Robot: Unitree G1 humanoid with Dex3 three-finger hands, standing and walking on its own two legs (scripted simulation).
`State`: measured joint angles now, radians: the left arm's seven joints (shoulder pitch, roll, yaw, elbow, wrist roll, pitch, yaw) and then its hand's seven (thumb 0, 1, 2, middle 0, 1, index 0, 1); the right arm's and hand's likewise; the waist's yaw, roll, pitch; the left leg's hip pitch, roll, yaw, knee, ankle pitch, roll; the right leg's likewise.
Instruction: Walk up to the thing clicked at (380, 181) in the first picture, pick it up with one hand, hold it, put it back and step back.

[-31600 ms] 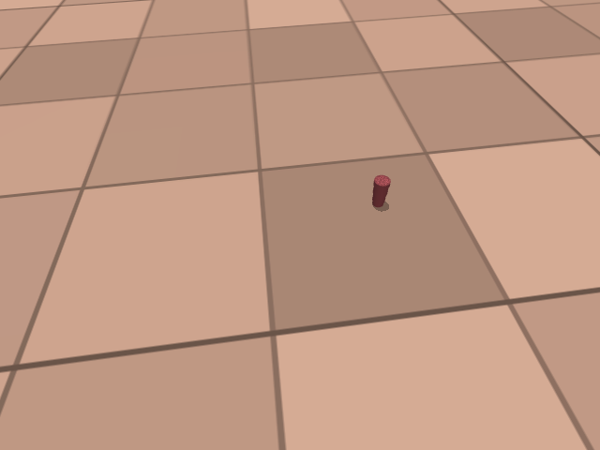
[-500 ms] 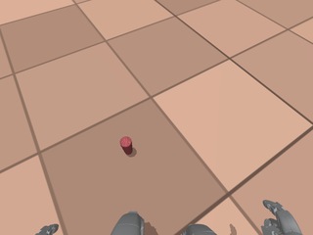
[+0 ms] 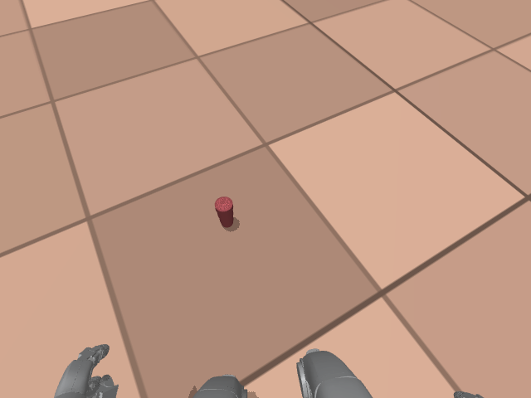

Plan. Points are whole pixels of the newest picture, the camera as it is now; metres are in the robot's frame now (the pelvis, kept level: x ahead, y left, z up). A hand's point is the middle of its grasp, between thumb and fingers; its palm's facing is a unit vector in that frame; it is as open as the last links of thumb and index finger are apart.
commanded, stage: step back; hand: left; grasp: from the side
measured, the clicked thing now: (225, 213) +0.80 +0.19 -0.68
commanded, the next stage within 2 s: stand in 1.40 s
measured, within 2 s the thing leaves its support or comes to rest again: neither
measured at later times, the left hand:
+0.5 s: hand out of the picture -0.09 +0.25 -0.13, palm faces +0.02 -0.89 -0.45, open 7.4 cm
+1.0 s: hand out of the picture -0.13 +0.24 -0.14, palm faces +0.05 -0.93 -0.36, open 7.4 cm
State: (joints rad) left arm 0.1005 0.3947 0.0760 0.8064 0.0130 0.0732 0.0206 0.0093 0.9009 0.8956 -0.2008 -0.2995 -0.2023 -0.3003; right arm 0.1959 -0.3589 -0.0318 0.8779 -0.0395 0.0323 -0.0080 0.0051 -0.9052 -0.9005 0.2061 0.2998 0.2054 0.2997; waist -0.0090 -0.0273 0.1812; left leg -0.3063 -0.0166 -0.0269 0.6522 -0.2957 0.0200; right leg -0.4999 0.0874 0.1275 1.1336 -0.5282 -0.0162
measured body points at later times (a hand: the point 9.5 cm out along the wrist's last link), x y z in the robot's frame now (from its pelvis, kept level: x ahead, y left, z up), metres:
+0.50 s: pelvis -0.16 -0.03 +0.00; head -0.12 -0.05 +0.45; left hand -0.10 +0.30 -0.10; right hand -0.08 -0.35 -0.13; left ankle -0.18 +0.10 -0.70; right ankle -0.12 -0.14 -0.72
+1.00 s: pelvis -0.18 -0.02 +0.00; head -0.17 -0.02 +0.45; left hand -0.13 +0.29 -0.12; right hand -0.09 -0.33 -0.12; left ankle -0.17 +0.11 -0.72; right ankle -0.15 -0.15 -0.72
